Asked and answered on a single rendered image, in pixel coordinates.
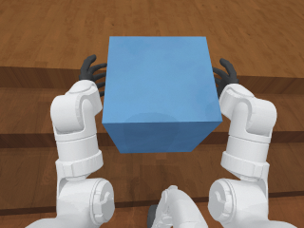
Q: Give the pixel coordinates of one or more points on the robot right upper arm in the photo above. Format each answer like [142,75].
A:
[240,204]

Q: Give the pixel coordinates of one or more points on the robot left upper arm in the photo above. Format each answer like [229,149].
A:
[86,203]

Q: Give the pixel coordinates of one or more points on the left robot forearm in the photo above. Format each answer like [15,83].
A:
[74,127]

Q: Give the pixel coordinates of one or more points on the right robot hand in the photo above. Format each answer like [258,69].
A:
[226,79]

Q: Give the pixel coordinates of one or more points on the robot right thigh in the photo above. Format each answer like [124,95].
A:
[184,212]

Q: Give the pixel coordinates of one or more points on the left robot hand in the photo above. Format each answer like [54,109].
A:
[86,72]

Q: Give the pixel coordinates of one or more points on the right robot forearm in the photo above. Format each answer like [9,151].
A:
[250,131]

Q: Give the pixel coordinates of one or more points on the right robot shin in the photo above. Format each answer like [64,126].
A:
[162,220]

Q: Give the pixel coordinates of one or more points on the carton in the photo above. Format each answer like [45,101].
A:
[160,94]

